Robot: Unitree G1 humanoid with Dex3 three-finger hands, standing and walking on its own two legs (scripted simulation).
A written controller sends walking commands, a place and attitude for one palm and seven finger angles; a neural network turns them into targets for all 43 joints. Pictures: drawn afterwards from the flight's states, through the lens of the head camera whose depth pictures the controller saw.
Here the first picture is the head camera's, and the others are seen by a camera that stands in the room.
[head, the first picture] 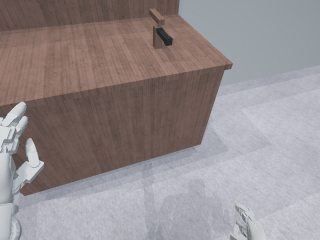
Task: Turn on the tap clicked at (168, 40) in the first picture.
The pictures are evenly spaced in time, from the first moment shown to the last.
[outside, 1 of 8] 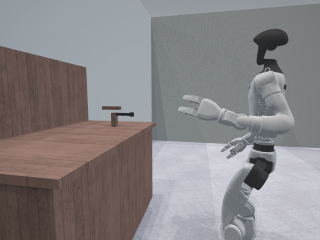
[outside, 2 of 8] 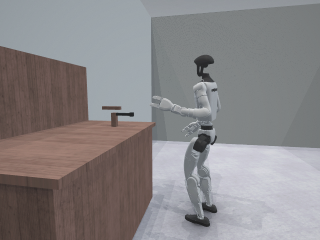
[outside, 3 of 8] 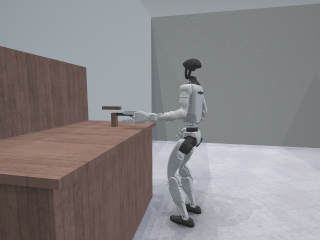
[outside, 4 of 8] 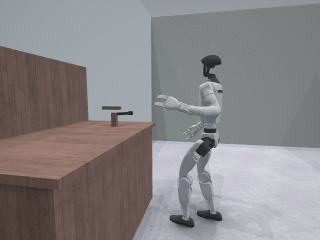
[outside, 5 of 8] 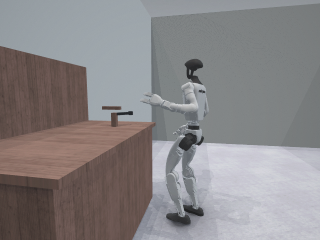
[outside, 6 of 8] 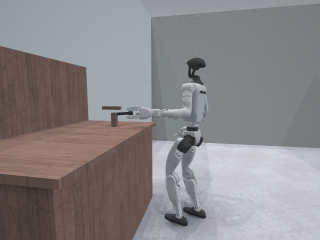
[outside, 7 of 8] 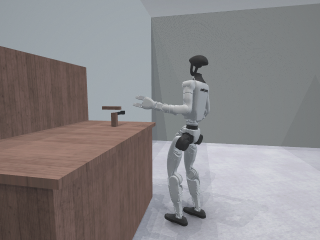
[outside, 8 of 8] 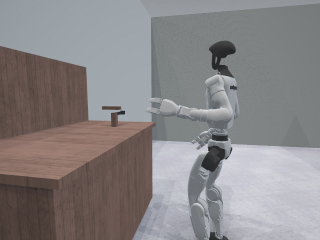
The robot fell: no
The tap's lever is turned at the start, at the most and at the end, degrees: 0 86 86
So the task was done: yes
